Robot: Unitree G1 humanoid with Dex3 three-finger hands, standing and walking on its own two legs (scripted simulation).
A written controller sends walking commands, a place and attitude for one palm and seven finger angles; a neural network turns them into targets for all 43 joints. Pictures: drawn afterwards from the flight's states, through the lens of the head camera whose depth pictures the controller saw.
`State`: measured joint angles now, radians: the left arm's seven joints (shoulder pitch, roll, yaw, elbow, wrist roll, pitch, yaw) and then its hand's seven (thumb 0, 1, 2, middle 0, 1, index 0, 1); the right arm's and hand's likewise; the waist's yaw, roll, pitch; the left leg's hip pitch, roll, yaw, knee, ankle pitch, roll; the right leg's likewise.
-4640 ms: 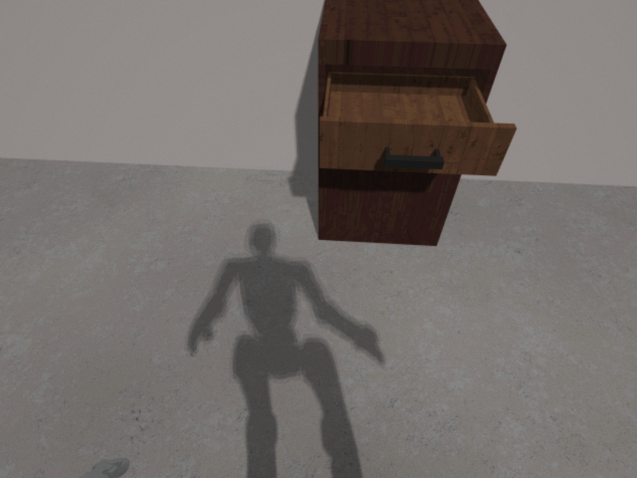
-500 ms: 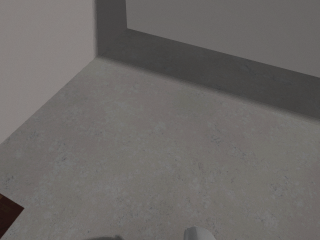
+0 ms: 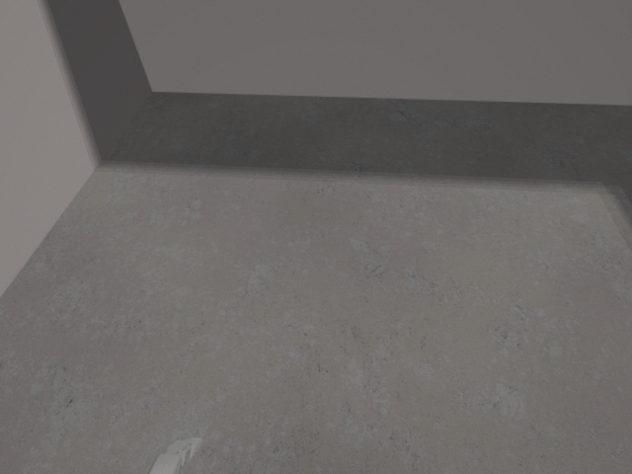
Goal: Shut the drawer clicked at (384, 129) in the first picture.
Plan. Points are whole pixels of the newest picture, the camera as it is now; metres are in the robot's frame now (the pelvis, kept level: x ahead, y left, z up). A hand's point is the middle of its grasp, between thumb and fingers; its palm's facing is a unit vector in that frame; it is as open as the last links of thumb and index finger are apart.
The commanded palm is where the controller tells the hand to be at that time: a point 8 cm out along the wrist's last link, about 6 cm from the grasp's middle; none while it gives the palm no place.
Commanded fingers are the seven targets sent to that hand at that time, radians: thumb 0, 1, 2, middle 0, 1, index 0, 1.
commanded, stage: turn to face it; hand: left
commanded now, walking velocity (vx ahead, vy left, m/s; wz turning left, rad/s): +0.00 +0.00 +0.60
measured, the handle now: out of the picture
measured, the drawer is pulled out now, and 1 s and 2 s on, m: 0.29 0.29 0.29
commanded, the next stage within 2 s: none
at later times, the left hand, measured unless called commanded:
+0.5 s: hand out of the picture +0.02 +0.26 -0.16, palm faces +0.32 -0.91 -0.26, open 7.4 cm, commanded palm none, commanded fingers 0.00 0.90 0.90 -0.20 -0.30 -0.20 -0.30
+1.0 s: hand out of the picture -0.10 +0.14 -0.15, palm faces +0.61 -0.75 -0.26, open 7.4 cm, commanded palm none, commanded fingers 0.00 0.90 0.90 -0.20 -0.30 -0.20 -0.30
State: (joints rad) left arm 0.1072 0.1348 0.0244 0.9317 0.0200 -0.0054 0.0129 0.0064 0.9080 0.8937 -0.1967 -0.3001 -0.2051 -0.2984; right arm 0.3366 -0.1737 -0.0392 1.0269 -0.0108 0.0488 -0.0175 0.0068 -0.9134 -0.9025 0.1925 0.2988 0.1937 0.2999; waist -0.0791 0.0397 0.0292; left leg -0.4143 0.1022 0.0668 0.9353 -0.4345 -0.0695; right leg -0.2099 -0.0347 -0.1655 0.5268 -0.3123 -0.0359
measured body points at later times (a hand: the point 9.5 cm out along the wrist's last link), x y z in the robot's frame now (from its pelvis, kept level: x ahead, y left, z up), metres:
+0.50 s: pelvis -0.01 +0.02 +0.01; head +0.02 +0.05 +0.46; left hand +0.00 +0.30 -0.14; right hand +0.10 -0.22 -0.13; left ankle +0.02 +0.11 -0.73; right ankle +0.01 -0.16 -0.67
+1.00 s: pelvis -0.02 -0.04 +0.01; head +0.02 -0.04 +0.45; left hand -0.13 +0.18 -0.13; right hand +0.20 -0.22 -0.15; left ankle -0.12 +0.08 -0.66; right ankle +0.02 -0.14 -0.73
